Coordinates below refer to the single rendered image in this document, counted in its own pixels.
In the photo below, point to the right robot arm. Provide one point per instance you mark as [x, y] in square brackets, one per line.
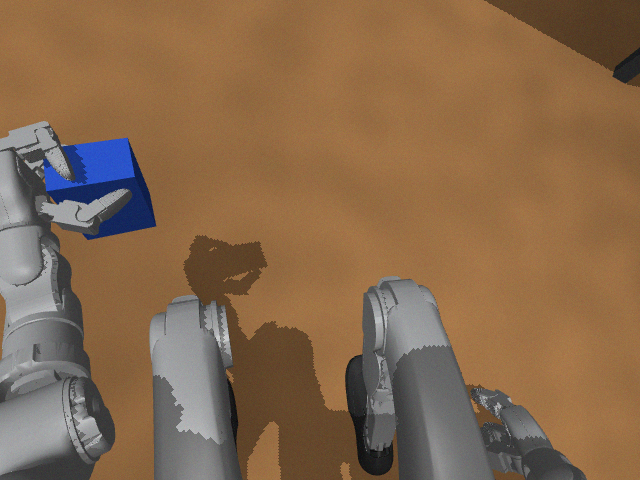
[549, 464]

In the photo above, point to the left robot arm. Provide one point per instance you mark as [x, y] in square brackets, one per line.
[53, 422]

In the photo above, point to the left robot hand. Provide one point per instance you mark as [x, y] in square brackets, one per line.
[23, 196]

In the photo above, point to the right robot hand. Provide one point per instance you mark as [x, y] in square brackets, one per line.
[519, 433]

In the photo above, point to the carton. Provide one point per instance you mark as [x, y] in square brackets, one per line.
[101, 168]

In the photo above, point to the right robot foot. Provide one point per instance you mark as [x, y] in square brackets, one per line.
[373, 462]

